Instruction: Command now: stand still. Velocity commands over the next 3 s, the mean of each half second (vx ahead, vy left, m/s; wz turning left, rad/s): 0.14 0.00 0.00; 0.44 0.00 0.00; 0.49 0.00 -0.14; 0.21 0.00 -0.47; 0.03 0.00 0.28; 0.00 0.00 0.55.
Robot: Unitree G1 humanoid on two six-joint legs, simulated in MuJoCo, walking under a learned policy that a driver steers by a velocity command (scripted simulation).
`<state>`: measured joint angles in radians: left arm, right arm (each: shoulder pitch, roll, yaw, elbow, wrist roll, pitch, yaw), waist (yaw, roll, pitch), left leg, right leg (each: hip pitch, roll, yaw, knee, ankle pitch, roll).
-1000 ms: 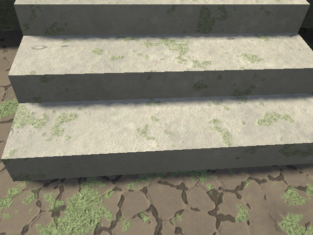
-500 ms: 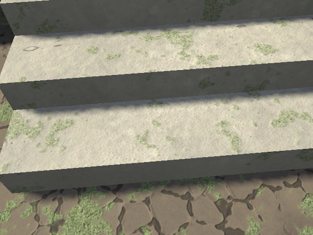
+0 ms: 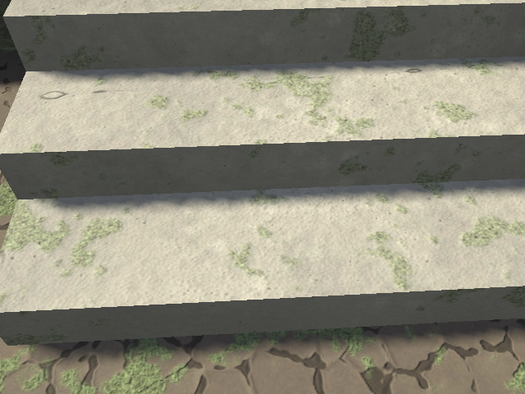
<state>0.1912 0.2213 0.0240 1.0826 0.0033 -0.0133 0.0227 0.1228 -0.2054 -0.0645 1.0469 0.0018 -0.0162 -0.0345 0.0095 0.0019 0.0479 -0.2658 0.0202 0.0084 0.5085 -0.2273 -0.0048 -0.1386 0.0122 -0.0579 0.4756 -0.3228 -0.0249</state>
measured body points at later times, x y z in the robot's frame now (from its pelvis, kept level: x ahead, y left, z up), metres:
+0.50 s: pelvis +0.05 +0.03 +0.00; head +0.06 +0.05 +0.45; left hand +0.02 +0.30 -0.16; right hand +0.16 -0.23 -0.13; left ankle +0.10 +0.15 -0.73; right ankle -0.04 -0.10 -0.74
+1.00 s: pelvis +0.27 +0.05 -0.01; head +0.30 +0.05 +0.44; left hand +0.49 +0.27 -0.11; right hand +0.21 -0.21 -0.15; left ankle +0.10 +0.16 -0.74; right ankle +0.42 -0.07 -0.72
